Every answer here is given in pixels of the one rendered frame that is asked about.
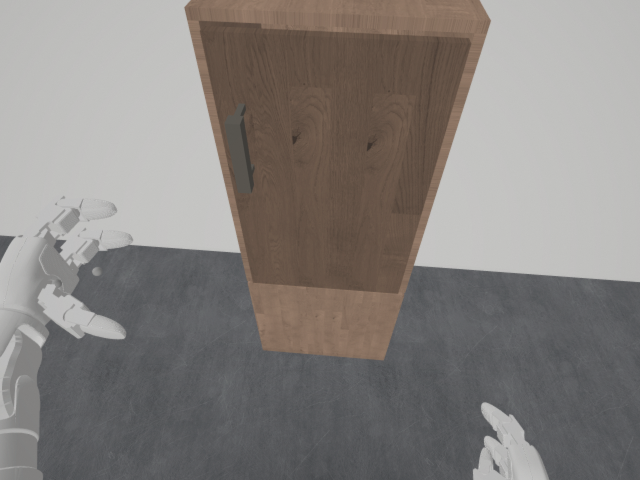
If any robot left forearm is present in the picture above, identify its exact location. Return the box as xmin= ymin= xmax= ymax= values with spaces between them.
xmin=0 ymin=308 xmax=49 ymax=480

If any handle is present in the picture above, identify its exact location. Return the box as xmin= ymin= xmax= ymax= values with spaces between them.
xmin=224 ymin=103 xmax=255 ymax=194

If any cupboard door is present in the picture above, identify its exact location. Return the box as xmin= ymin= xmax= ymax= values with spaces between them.
xmin=200 ymin=26 xmax=471 ymax=294

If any robot left hand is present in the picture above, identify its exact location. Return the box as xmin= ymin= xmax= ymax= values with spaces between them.
xmin=0 ymin=195 xmax=133 ymax=339

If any robot right hand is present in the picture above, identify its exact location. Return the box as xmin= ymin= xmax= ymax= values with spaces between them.
xmin=473 ymin=402 xmax=549 ymax=480

